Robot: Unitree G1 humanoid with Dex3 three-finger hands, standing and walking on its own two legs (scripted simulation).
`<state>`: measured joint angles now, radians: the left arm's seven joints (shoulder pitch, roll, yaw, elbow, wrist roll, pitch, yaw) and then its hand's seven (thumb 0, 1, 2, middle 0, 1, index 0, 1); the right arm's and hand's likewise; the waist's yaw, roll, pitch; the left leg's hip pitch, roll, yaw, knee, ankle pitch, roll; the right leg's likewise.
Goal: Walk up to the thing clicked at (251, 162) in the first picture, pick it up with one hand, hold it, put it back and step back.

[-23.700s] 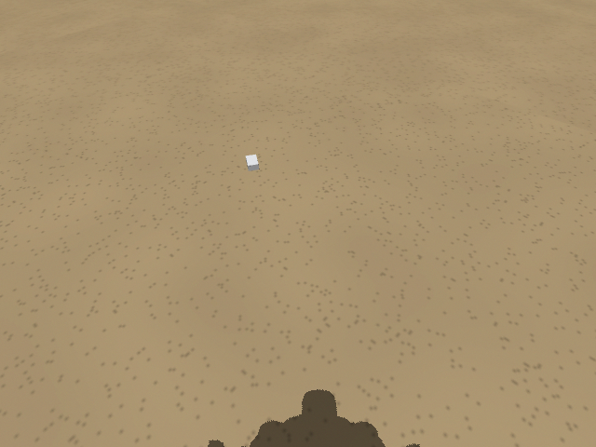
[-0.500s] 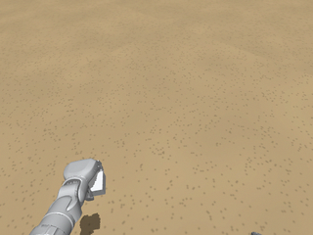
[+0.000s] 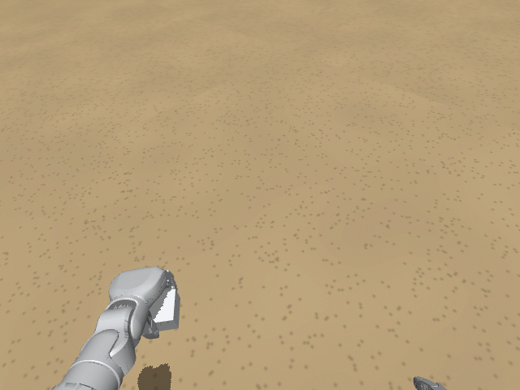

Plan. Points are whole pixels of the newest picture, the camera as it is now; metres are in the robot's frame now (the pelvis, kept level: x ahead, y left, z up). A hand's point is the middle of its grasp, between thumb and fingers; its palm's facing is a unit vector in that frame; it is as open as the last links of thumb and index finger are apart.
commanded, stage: hold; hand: left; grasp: from above
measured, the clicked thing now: (151, 312) +0.31 +0.23 -0.08
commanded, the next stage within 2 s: crouch in 0.96 s
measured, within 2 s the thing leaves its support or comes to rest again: neither
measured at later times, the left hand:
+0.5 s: hand (143, 313) +0.28 +0.22 -0.03, palm faces -0.44 -0.08 -0.89, open 8.7 cm
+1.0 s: hand (143, 311) +0.29 +0.22 -0.03, palm faces -0.44 -0.08 -0.89, open 8.7 cm
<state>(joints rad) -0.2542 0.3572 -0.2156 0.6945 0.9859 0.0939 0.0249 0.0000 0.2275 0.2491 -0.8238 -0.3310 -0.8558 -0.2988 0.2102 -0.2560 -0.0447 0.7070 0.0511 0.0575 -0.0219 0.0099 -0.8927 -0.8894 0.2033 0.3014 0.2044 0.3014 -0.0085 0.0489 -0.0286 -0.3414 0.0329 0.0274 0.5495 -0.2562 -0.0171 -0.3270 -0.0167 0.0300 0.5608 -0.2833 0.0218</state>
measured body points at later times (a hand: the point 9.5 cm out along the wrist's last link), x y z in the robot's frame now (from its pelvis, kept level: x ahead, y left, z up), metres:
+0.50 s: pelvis -0.01 +0.00 +0.00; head +0.00 -0.03 +0.45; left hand +0.30 +0.22 +0.02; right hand +0.14 -0.25 -0.11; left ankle +0.02 +0.13 -0.73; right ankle +0.00 -0.13 -0.73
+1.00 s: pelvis -0.01 +0.00 +0.01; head +0.00 -0.02 +0.46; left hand +0.31 +0.23 +0.02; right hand +0.13 -0.26 -0.11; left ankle +0.02 +0.13 -0.73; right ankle +0.00 -0.13 -0.73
